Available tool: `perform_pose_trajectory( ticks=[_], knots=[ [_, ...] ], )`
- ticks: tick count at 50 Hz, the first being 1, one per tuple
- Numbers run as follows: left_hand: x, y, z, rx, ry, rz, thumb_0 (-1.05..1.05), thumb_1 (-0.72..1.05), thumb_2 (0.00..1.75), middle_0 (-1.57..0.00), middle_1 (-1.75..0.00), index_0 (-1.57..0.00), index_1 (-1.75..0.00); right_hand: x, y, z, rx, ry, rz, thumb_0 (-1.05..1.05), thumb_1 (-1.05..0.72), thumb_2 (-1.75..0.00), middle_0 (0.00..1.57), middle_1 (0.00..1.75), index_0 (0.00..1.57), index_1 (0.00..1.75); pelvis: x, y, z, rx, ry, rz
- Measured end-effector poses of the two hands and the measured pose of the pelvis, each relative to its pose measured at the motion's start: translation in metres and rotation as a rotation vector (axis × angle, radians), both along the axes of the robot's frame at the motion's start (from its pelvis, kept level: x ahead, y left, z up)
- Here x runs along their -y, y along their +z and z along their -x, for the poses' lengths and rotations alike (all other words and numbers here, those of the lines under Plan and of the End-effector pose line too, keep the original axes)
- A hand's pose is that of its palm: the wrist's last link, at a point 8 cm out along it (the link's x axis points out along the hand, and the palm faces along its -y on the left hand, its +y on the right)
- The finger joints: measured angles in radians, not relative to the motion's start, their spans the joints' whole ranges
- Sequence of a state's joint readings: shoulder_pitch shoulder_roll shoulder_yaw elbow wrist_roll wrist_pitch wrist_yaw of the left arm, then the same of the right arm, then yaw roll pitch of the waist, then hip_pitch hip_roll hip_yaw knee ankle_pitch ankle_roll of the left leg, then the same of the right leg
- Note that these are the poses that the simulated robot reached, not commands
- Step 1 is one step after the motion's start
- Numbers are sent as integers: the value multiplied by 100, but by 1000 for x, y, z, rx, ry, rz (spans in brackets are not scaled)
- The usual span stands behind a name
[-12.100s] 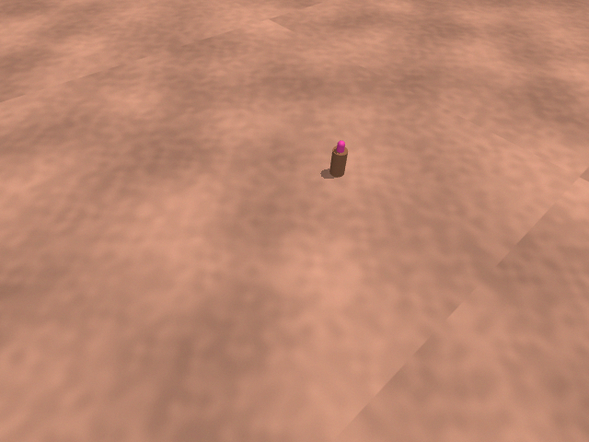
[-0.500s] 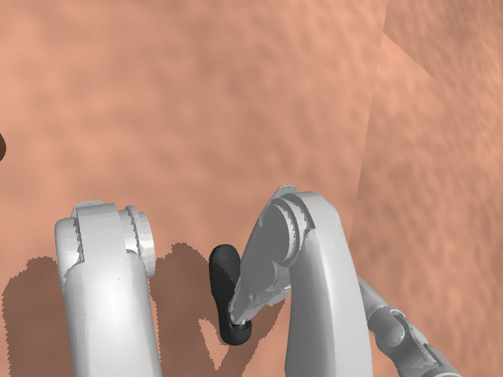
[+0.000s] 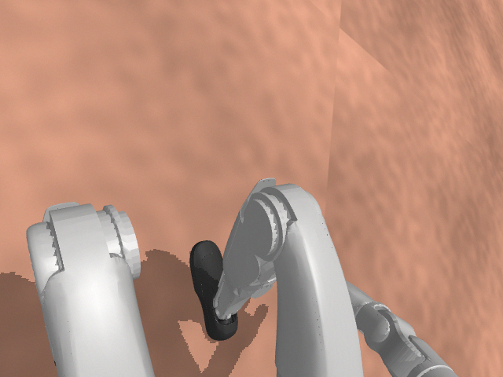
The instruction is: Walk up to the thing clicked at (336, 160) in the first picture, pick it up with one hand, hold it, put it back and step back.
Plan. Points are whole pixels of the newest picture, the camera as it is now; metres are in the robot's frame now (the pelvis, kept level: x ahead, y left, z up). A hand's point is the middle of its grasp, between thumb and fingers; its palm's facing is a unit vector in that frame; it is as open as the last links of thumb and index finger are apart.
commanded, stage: rest palm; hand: left
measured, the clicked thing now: out of the picture +0.45 +0.34 -0.19
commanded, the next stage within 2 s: close in 0.18 s
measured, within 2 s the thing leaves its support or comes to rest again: leaves its support in 1.40 s
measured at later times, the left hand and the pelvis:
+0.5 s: hand out of the picture +0.41 +0.34 -0.18, palm faces +0.56 -0.83 +0.00, open 14.8 cm; pelvis +0.00 +0.00 +0.00, yaw -1 degrees
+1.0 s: hand out of the picture +0.43 +0.34 -0.18, palm faces +0.57 -0.82 -0.02, open 10.3 cm; pelvis +0.00 +0.00 +0.00, yaw -2 degrees
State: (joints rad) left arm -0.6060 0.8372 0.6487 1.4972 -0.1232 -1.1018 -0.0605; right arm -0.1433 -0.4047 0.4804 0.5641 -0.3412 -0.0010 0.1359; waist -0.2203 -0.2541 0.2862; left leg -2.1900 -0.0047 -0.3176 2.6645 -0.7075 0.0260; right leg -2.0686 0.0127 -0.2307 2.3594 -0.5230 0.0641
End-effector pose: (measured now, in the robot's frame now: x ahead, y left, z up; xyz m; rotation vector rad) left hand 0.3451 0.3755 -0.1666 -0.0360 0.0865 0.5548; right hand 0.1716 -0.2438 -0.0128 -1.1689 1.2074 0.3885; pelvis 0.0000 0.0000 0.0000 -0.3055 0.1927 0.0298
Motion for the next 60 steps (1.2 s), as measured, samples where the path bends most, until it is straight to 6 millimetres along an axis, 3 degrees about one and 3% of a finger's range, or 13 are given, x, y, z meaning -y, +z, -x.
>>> perform_pose_trajectory(
  ticks=[17,37,48,60],
  knots=[
    [7,-10,-10,4,26,-24,-1,-50,20,-8,-12,-8,-12,1,-3,-5,-31,6,25,-1,-90,-90,20,30,21,30,1,-1,-2,2,-12,5],
    [15,-13,-26,0,0,-22,-1,16,54,-45,-44,-44,-45,-1,0,2,-52,-9,41,-1,-87,-90,20,30,21,30,-1,2,-2,-3,-22,18],
    [9,-12,-31,-14,47,-25,-1,-2,62,-56,-64,-59,-68,4,2,11,-68,-25,56,-1,-87,-90,20,30,21,30,-1,3,-1,-2,-25,19],
    [4,-13,-36,-10,42,-28,-3,-24,77,-61,-86,-64,-91,6,1,17,-91,-42,64,-1,-88,-90,20,30,21,30,-1,2,-2,-5,-26,23]
  ],
)
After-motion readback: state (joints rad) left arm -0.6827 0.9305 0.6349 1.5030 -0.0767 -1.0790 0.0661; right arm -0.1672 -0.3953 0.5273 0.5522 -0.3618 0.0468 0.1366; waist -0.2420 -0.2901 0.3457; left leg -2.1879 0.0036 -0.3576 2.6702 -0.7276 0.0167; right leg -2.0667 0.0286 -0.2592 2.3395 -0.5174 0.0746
